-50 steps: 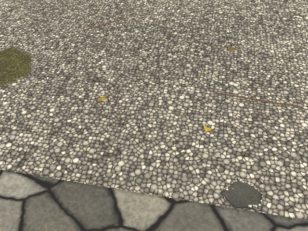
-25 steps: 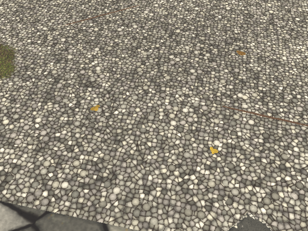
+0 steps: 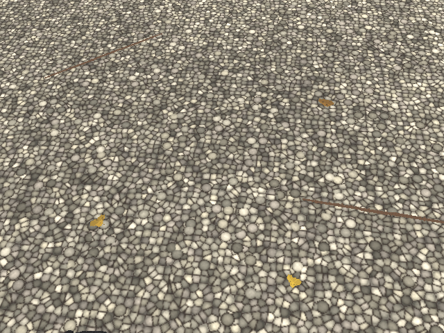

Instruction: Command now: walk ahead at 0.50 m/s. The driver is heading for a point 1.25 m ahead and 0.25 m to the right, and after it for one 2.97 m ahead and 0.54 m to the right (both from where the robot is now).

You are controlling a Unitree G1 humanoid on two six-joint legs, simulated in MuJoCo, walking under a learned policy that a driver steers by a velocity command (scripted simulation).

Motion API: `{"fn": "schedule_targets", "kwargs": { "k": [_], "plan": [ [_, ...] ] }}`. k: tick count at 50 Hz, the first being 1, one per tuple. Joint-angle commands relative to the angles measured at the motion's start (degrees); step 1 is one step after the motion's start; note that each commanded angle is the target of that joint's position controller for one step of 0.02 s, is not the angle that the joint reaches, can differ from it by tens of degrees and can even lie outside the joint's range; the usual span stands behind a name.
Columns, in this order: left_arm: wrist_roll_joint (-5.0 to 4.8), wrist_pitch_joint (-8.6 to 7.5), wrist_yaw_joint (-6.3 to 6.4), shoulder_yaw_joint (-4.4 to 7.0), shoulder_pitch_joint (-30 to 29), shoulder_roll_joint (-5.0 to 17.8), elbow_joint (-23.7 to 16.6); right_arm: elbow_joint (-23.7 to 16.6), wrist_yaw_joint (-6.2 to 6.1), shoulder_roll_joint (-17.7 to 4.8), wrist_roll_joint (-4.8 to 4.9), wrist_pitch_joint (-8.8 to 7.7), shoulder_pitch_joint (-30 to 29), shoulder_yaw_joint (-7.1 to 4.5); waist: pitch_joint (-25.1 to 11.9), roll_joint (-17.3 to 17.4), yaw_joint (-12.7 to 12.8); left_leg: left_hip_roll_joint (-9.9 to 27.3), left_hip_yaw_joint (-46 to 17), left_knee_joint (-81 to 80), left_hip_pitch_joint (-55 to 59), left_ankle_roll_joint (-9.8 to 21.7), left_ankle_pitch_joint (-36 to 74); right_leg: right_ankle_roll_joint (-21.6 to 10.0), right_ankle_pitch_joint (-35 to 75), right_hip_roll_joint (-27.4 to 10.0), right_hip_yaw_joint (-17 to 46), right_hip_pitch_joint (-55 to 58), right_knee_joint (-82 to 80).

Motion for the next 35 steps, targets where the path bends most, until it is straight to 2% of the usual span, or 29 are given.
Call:
{"fn": "schedule_targets", "kwargs": {
  "k": [1, 2, 3, 5, 7, 8, 10, 11, 13, 16, 19, 20, 21, 22, 23, 24, 25, 26, 27, 28, 29, 30, 33, 35],
  "plan": [
    [0.33, 0.39, 0.25, 2.49, 11.73, 8.39, 0.51, -7.48, -0.06, -8.21, 1.18, -2.39, -6.12, -1.33, -9.09, -6.36, 6.97, 2.97, -2.29, 15.56, -28.21, 1.99, 0.64, -10.02, -4.32, -16.90, 24.92, 31.48, -16.60],
    [0.68, 0.16, 0.39, 2.23, 9.17, 7.15, 0.33, -7.55, -0.28, -7.35, 0.21, -2.16, -7.00, -1.51, -6.53, -5.42, 5.37, 4.95, -2.06, 11.61, -26.73, 1.70, 3.48, -9.32, 0.04, -15.25, 21.05, 26.68, -17.94],
    [0.84, -0.01, 0.48, 2.19, 7.95, 6.68, 0.31, -7.34, -0.38, -6.05, -0.12, -1.79, -6.65, -1.44, -5.09, -6.01, 4.17, 5.76, -1.62, 8.91, -24.60, 1.23, 5.24, -8.94, 1.70, -13.82, 18.62, 23.31, -19.44],
    [0.58, -0.19, 0.75, 2.48, 8.02, 7.26, 0.95, -7.32, -0.07, -3.39, -0.19, -1.07, -6.57, -0.92, -3.96, -5.92, 2.84, 6.00, -0.56, 3.75, -22.80, 0.62, 7.01, -9.59, 3.71, -13.38, 16.41, 20.03, -22.30],
    [0.41, -0.41, 1.36, 3.16, 8.79, 9.16, 1.80, -8.46, 0.12, -2.39, -0.64, -0.82, -9.76, -0.43, -2.63, -5.37, 2.86, 6.04, 0.30, -3.63, -23.95, -0.28, 11.15, -10.34, 5.61, -13.42, 13.86, 18.99, -24.62],
    [0.63, -0.64, 1.68, 3.45, 9.08, 9.84, 2.01, -8.34, 0.36, -2.76, -1.08, -1.08, -10.47, -0.51, -3.04, -4.91, 3.03, 6.12, 0.31, -6.26, -23.51, -0.59, 16.86, -10.39, 6.82, -13.07, 12.24, 19.21, -24.66],
    [0.10, -0.98, 2.50, 3.28, 9.58, 9.27, 2.83, -8.67, 0.98, -3.82, -0.99, -2.05, -13.33, -0.87, -1.93, -5.16, 3.42, 5.35, 0.09, -15.10, -22.93, -0.79, 28.86, -8.83, 6.40, -10.83, 8.44, 18.61, -24.22],
    [-0.38, -0.89, 2.83, 3.35, 9.80, 9.51, 3.47, -9.12, 1.23, -3.30, -1.20, -2.46, -15.51, -0.60, -0.92, -5.57, 3.85, 4.01, 1.19, -21.51, -19.42, -0.97, 34.68, -7.75, 5.30, -8.92, 5.84, 15.74, -24.16],
    [-0.73, -0.76, 3.10, 3.60, 12.51, 10.16, 5.19, -10.12, 1.82, -2.71, -1.11, -2.87, -19.32, -0.29, -0.55, -5.82, 5.29, 2.49, 1.37, -26.29, -14.67, -1.02, 40.77, -7.14, 2.98, -9.81, 5.88, 14.80, -24.52],
    [-0.95, -0.46, 3.54, 3.94, 13.21, 10.13, 6.91, -10.63, 2.47, -4.48, -0.43, -2.62, -21.36, -0.42, 1.14, -5.30, 4.70, 4.13, -1.97, -29.27, -17.24, 0.64, 39.82, -6.08, 0.80, -12.50, 6.04, 20.51, -20.90],
    [-0.19, 0.79, 4.10, 4.19, 14.68, 10.43, 7.70, -9.50, 3.17, -5.40, -0.36, -2.65, -20.12, -0.43, 0.63, -2.77, 4.13, 5.13, -2.90, -29.42, -18.17, 1.32, 34.32, -5.05, 1.78, -14.23, 6.78, 26.16, -14.46],
    [-0.03, 1.27, 4.01, 4.31, 14.32, 10.93, 7.76, -8.65, 3.15, -5.73, -0.34, -2.65, -18.30, -0.58, -0.11, -1.84, 3.03, 4.77, -2.08, -29.84, -15.81, 1.54, 31.52, -4.76, 4.20, -13.94, 6.58, 26.51, -10.97],
    [0.09, 1.71, 3.73, 4.26, 12.92, 11.11, 7.64, -6.90, 2.91, -6.52, -0.46, -2.65, -13.48, -1.10, -2.33, -0.47, 0.10, 3.65, -0.40, -31.23, -9.43, 2.23, 30.15, -4.13, 9.03, -12.04, 5.22, 25.24, -3.93],
    [0.33, 1.72, 3.45, 3.79, 12.45, 9.58, 7.79, -3.43, 2.33, -8.25, -0.80, -2.42, -4.83, -2.11, -6.49, 1.25, -3.48, 3.14, 0.70, -30.47, 2.07, 3.25, 31.13, -3.08, 8.44, -8.09, 3.71, 19.89, 8.93],
    [1.12, 1.21, 3.00, 2.40, 15.85, 4.49, 7.64, -1.28, 2.13, -10.79, -1.58, -2.29, 0.91, -2.46, -12.49, 12.32, -3.35, 10.70, -5.13, -23.33, 17.10, 6.04, 45.90, -1.00, -20.78, -1.68, -0.17, 6.26, 31.19],
    [0.78, 0.12, 2.57, 1.38, 22.72, 2.31, 7.65, -2.87, 2.15, -11.31, -1.97, -2.08, 1.01, -1.69, -15.42, 16.79, 0.51, 15.65, -17.59, -20.64, 27.68, 10.74, 49.31, -0.02, -29.46, 1.77, 5.86, -9.07, 43.79],
    [-1.74, -0.86, 2.64, 1.80, 21.66, 5.74, 6.69, -1.74, 2.19, -13.01, -0.74, -1.61, 3.30, -3.20, -17.15, 13.69, -2.00, 19.94, -27.72, -29.93, 28.33, 15.78, 27.10, 0.27, -26.44, 1.66, 8.26, -16.71, 46.18],
    [-3.07, -1.11, 3.17, 2.51, 14.33, 8.60, 4.45, -1.97, 2.10, -11.69, -0.55, -1.88, 0.47, -2.96, -11.69, 6.50, -1.89, 19.13, -29.66, -35.90, 22.65, 14.90, 12.24, 0.25, -20.40, -2.28, 7.16, -20.55, 44.78],
    [-2.38, -0.61, 3.94, 2.88, 10.90, 9.87, 3.55, -3.48, 2.11, -9.21, -1.15, -2.26, -4.29, -2.13, -8.08, 2.74, -0.74, 18.05, -28.32, -38.75, 16.00, 13.32, 10.16, 0.50, -14.80, -4.94, 6.46, -19.61, 42.60],
    [-1.32, 0.31, 4.43, 2.85, 10.95, 8.79, 3.76, -4.20, 2.00, -7.75, -2.01, -2.48, -8.21, -1.52, -5.09, 1.73, 1.42, 16.82, -25.11, -39.82, 8.30, 13.27, 16.09, 1.92, -10.52, -7.02, 7.16, -16.42, 39.49],
    [-0.21, 1.04, 4.41, 2.87, 11.71, 8.35, 3.91, -4.23, 1.89, -6.87, -2.15, -2.64, -9.52, -1.41, -4.63, 2.49, 2.50, 15.36, -22.31, -40.76, 4.99, 12.67, 20.34, 2.74, -8.96, -8.15, 7.57, -13.39, 36.34],
    [0.19, 1.57, 4.29, 2.90, 12.22, 7.59, 4.09, -3.75, 1.60, -6.20, -2.09, -2.65, -9.28, -1.30, -4.76, 3.18, 3.11, 13.91, -19.13, -41.88, 3.29, 11.82, 22.03, 3.12, -8.13, -9.02, 7.69, -11.24, 33.30],
    [0.71, 1.98, 4.17, 2.49, 8.16, 5.85, 2.49, -2.11, 0.35, -7.66, -1.83, -2.85, -6.20, -1.78, -3.88, 1.90, 2.02, 12.59, -12.83, -44.08, 3.52, 11.36, 32.07, 4.17, -2.81, -9.40, 6.37, -12.74, 24.77],
    [0.84, 1.72, 3.92, 2.18, 4.94, 4.75, 1.40, -0.97, -0.42, -7.65, -1.47, -2.51, -4.14, -1.85, -3.77, 0.73, 1.08, 11.04, -8.80, -44.39, 5.79, 10.13, 37.01, 4.15, 3.19, -8.73, 5.47, -13.62, 17.34]
  ]
}}
Next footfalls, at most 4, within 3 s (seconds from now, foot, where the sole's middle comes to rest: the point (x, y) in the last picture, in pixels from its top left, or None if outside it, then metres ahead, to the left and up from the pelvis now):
0.44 left None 0.41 0.14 -0.80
0.98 right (252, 246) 0.73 -0.07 -0.80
1.50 left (183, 181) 1.01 0.17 -0.80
2.02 right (267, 138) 1.20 -0.17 -0.80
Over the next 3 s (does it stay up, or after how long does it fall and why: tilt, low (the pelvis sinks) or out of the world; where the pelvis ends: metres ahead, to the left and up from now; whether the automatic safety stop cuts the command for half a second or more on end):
stays up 1.54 -0.31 -0.04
